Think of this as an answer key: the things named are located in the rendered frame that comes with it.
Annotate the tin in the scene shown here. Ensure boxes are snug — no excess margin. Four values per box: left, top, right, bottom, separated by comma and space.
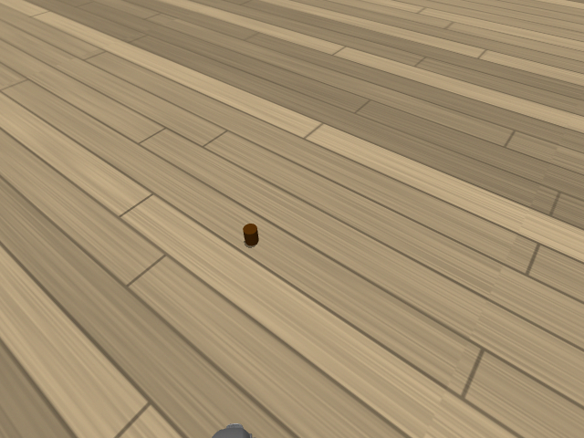
243, 224, 259, 245

